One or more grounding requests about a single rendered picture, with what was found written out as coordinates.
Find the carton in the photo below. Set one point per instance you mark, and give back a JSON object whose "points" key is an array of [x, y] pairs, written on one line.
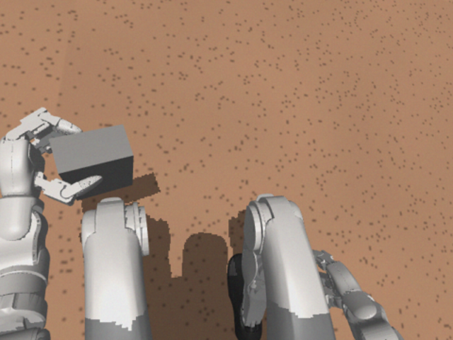
{"points": [[103, 152]]}

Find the right robot foot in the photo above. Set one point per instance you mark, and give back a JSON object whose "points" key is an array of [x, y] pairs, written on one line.
{"points": [[235, 287]]}

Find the right robot arm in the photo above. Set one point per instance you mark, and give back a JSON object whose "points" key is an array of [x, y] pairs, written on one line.
{"points": [[367, 319]]}

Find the left robot arm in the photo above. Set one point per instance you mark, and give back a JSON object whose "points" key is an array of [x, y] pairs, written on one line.
{"points": [[24, 268]]}

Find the left robot hand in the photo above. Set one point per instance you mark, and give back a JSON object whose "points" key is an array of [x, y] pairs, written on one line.
{"points": [[22, 164]]}

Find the right robot hand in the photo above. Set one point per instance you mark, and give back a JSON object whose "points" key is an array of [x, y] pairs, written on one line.
{"points": [[337, 281]]}

